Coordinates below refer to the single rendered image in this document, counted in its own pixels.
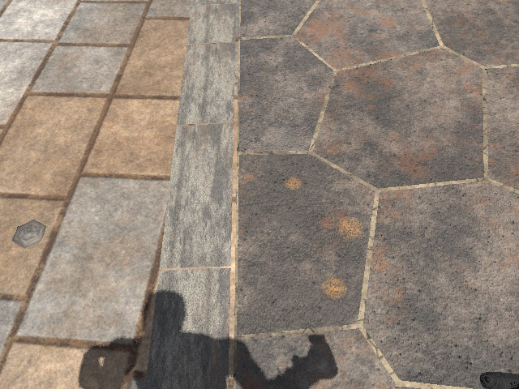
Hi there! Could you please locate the robot right hand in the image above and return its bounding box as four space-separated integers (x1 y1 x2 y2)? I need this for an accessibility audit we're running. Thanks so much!
480 372 519 389

